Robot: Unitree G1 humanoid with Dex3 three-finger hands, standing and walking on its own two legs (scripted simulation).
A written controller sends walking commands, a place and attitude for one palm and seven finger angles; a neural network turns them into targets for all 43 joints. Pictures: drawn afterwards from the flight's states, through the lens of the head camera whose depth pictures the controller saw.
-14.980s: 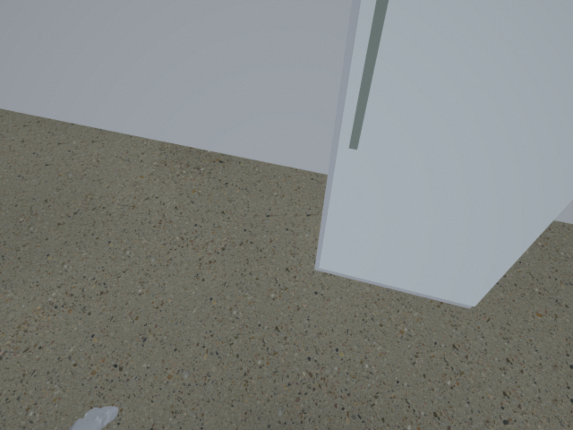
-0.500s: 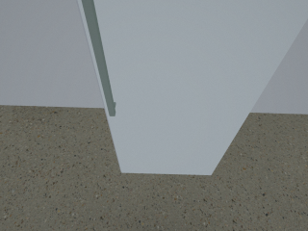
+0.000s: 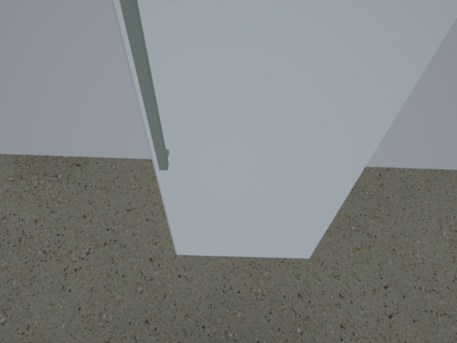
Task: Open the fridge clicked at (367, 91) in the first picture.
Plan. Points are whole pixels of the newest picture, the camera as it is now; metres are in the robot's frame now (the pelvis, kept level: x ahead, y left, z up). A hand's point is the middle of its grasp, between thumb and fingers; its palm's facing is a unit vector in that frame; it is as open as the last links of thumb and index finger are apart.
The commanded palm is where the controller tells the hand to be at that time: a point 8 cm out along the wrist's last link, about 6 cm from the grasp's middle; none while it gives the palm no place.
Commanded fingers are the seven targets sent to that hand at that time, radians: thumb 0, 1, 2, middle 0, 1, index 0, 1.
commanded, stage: look again from close up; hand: left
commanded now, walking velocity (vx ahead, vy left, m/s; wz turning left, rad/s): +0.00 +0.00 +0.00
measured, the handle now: (152, 95) +0.53 +0.20 +0.15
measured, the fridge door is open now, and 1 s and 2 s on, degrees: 0 0 0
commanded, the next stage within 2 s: shuffle to correct the standing spot in 0.28 s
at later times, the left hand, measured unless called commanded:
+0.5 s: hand out of the picture -0.01 +0.15 -0.18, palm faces +0.04 -0.99 -0.15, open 7.4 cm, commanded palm none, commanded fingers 0.00 0.90 0.90 -0.20 -0.30 -0.20 -0.30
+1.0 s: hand out of the picture +0.10 +0.20 -0.18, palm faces +0.05 -0.98 -0.18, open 7.3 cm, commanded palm none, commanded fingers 0.00 0.90 0.90 -0.20 -0.30 -0.20 -0.30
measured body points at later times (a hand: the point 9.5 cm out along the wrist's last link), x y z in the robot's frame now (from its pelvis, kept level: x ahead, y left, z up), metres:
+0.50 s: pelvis +0.01 -0.01 +0.00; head +0.01 +0.00 +0.45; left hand -0.01 +0.20 -0.17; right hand -0.01 -0.22 -0.16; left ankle +0.03 +0.08 -0.74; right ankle -0.01 -0.12 -0.74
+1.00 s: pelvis +0.09 +0.02 +0.00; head +0.13 +0.04 +0.45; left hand +0.10 +0.25 -0.17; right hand +0.04 -0.17 -0.15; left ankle +0.04 +0.08 -0.74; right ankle +0.10 -0.12 -0.70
